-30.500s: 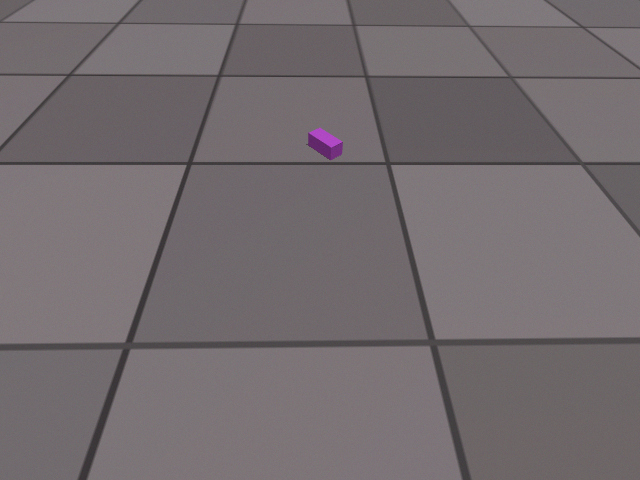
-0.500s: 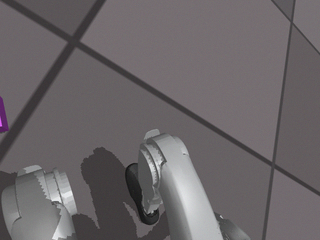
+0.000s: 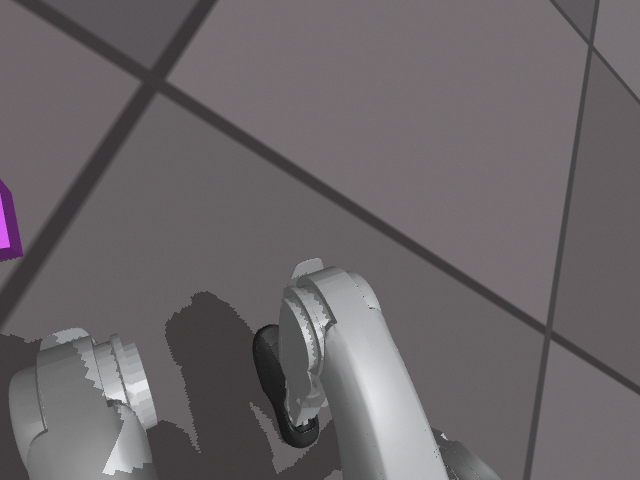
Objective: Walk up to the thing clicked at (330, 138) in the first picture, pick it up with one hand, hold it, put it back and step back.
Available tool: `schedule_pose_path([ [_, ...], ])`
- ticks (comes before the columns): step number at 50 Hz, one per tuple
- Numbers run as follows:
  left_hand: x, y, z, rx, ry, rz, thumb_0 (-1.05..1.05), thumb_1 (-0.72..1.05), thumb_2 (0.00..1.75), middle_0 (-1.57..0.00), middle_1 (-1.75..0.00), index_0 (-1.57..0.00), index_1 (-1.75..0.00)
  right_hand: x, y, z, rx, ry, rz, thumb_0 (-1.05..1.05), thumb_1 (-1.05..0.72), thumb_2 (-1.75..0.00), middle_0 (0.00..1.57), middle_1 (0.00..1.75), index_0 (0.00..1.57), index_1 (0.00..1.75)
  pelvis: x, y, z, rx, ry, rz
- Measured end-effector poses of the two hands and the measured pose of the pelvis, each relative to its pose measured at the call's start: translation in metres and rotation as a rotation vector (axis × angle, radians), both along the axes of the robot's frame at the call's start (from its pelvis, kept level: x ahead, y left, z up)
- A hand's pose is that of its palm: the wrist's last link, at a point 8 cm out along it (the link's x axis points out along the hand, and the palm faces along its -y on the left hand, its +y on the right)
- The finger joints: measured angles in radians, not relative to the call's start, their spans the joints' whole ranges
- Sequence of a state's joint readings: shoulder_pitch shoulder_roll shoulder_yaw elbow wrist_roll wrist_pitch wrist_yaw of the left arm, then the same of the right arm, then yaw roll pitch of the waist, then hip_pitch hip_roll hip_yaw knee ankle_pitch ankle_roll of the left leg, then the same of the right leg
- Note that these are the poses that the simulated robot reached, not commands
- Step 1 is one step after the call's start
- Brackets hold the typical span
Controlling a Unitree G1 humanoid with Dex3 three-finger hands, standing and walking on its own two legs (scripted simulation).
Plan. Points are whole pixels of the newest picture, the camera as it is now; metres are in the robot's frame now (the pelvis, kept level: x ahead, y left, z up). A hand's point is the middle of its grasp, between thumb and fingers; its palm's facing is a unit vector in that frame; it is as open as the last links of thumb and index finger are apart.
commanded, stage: withdraw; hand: left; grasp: from above
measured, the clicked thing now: out of the picture +0.44 +0.32 -0.27
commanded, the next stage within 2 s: home in 1.08 s
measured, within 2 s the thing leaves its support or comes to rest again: neither
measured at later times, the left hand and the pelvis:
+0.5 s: hand out of the picture +0.46 +0.36 -0.13, palm faces -0.28 -0.06 -0.96, open 14.1 cm; pelvis +0.01 +0.00 +0.02, yaw +3 degrees
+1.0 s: hand out of the picture +0.42 +0.34 -0.12, palm faces -0.50 -0.10 -0.86, open 13.9 cm; pelvis -0.02 -0.01 +0.04, yaw +5 degrees
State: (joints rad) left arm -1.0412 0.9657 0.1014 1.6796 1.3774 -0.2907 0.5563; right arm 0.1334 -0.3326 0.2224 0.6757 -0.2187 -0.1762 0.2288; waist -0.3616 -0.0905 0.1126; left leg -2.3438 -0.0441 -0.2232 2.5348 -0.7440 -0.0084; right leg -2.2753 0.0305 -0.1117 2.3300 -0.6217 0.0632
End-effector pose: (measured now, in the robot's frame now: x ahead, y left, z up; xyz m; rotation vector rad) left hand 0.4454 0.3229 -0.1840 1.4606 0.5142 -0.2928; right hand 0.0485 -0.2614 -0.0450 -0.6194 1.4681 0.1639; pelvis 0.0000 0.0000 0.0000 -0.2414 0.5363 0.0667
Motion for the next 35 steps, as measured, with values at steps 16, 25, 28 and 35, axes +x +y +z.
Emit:
schedule_pose_path([
  [16,0.006,0.006,0.019,0.010,-0.102,0.035,0.00,-0.53,1.01,-0.11,-1.12,-0.12,-1.11,-0.003,-0.003,-0.001,0.014,0.000,-0.022,0.00,-0.91,-0.90,0.20,0.30,0.20,0.30,0.001,-0.003,0.002,0.011,0.013,-0.001],
  [25,0.009,0.035,0.112,0.124,-0.215,0.179,0.00,-0.53,0.97,-0.10,-1.03,-0.10,-1.03,0.031,-0.006,-0.009,0.073,-0.093,-0.101,0.01,-0.91,-0.90,0.20,0.30,0.20,0.30,0.006,-0.004,0.023,0.045,0.086,0.018],
  [28,0.008,0.042,0.141,0.143,-0.144,0.217,0.00,-0.52,0.98,-0.10,-1.02,-0.10,-1.02,0.045,-0.005,-0.008,0.092,-0.134,-0.122,0.01,-0.91,-0.90,0.20,0.30,0.20,0.30,0.004,-0.003,0.036,0.057,0.094,0.027],
  [35,0.002,0.033,0.175,0.078,0.043,0.166,0.00,-0.51,1.00,-0.11,-1.02,-0.10,-1.02,0.051,-0.008,0.006,0.079,-0.147,-0.128,0.00,-0.91,-0.90,0.20,0.30,0.20,0.30,-0.005,-0.005,0.062,0.082,0.077,0.050],
])
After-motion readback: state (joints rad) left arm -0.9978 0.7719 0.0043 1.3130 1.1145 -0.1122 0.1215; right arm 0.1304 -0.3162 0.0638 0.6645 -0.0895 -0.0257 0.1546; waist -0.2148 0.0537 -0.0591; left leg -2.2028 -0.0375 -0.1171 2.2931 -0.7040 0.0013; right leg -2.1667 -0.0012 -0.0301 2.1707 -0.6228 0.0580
